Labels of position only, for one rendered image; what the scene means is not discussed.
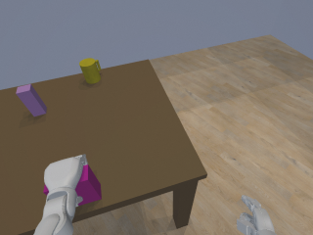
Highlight robot right hand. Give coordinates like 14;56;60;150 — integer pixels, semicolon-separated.
237;195;275;235

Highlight table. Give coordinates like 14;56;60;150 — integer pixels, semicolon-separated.
0;59;207;235

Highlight sponge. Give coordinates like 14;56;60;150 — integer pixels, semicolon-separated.
43;164;102;206

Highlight robot left forearm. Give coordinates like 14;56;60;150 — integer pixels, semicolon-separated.
33;187;76;235

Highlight robot left hand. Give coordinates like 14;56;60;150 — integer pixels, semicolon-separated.
44;154;88;207

